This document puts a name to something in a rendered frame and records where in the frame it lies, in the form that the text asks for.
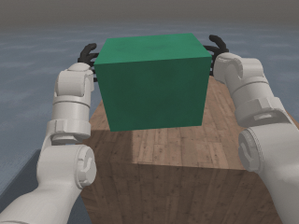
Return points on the left robot hand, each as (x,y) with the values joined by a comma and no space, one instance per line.
(85,57)

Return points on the carton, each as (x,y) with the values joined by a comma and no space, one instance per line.
(153,81)

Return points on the robot right upper arm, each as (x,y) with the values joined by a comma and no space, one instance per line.
(272,152)

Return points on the right robot hand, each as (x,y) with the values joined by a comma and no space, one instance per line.
(217,51)

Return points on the robot right forearm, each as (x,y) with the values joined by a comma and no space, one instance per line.
(255,103)

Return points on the robot left upper arm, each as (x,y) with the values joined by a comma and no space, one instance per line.
(62,173)

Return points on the pedestal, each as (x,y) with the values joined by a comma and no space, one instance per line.
(179,175)

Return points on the robot left forearm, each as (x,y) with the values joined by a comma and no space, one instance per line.
(71,105)

